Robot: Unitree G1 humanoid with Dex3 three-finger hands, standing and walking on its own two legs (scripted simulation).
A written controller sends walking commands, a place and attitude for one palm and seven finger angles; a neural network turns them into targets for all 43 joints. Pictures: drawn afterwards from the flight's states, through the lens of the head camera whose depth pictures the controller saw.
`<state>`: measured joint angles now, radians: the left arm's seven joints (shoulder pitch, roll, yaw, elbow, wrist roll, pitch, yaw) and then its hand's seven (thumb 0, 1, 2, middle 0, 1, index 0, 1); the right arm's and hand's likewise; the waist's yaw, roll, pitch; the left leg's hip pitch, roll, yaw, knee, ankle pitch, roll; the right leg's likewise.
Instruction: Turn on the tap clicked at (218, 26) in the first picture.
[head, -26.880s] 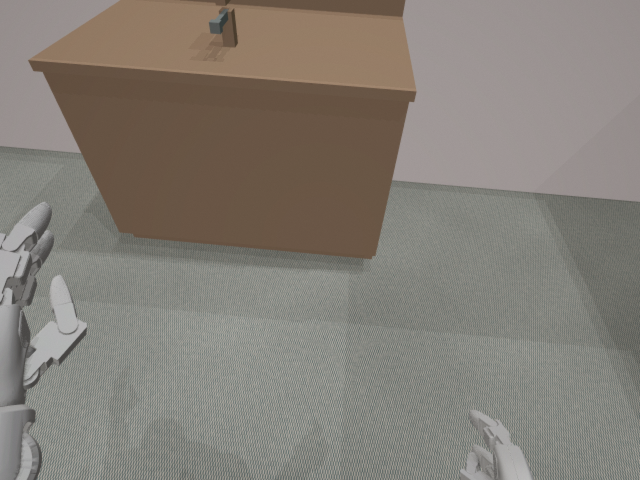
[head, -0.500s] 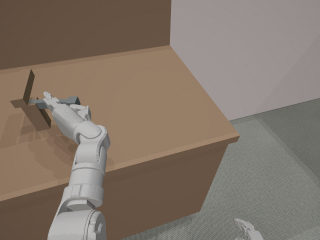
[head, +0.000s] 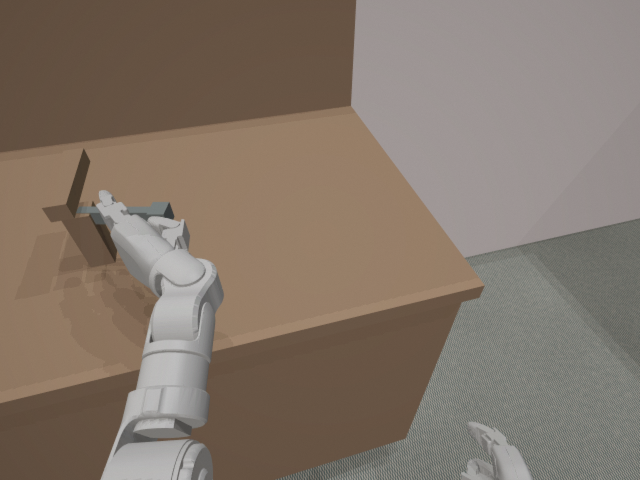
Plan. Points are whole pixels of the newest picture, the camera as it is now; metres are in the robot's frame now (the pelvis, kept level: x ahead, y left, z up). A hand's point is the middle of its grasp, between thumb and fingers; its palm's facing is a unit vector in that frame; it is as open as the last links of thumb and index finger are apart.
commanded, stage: lift the hand up off the lever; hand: left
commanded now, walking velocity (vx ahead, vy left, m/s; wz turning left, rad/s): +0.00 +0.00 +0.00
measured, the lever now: (160, 215) +0.43 +0.28 +0.12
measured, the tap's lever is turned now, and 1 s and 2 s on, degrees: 74 74 74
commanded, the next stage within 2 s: draw the hand back beside the body in 1.02 s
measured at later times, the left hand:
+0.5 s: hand (181, 218) +0.37 +0.22 +0.16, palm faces +0.80 -0.59 -0.01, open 7.8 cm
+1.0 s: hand (174, 213) +0.37 +0.22 +0.17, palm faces +0.79 -0.61 -0.01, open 7.8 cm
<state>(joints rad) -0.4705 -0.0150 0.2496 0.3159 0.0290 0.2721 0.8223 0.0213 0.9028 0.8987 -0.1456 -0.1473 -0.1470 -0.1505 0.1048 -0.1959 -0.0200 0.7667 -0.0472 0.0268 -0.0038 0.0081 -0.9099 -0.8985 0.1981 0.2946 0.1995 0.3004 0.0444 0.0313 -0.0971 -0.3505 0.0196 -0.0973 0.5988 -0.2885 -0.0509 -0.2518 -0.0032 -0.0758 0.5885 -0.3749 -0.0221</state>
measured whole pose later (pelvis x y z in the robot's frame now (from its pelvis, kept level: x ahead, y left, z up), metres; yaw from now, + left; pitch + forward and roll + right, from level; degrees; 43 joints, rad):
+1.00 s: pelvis +0.01 +0.00 +0.01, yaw +0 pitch -1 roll +0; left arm -0.44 0.00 0.23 0.18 -0.02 0.40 0.76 0.02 0.90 0.90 -0.15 -0.15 -0.15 -0.15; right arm 0.04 -0.19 0.00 0.78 -0.02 0.03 -0.01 0.01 -0.91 -0.90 0.20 0.29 0.20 0.30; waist 0.08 0.04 -0.07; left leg -0.23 0.02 -0.09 0.49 -0.26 -0.05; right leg -0.13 0.00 -0.07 0.49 -0.34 -0.02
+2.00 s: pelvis -0.01 +0.02 +0.02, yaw -3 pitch -6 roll -1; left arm 0.24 0.31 0.21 -0.24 -0.06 -0.11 0.11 0.02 0.89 0.90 -0.19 -0.25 -0.19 -0.26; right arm 0.17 -0.21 0.03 0.65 -0.01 -0.06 -0.06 0.01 -0.91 -0.90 0.20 0.29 0.20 0.30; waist 0.06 0.05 0.03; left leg -0.11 0.03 -0.03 0.42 -0.20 -0.02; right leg -0.02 0.00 -0.02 0.37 -0.24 0.00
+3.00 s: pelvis -0.02 +0.03 +0.01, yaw -2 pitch +0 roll -1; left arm 0.48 0.35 0.31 -0.48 -0.06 -0.13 0.10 0.02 0.89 0.90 -0.20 -0.30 -0.21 -0.30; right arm 0.16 -0.23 0.00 0.55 0.00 -0.01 -0.08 0.01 -0.91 -0.90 0.20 0.29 0.20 0.30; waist 0.03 0.05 0.03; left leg -0.29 0.02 -0.05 0.52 -0.22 -0.01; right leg -0.19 -0.01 -0.03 0.47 -0.27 0.02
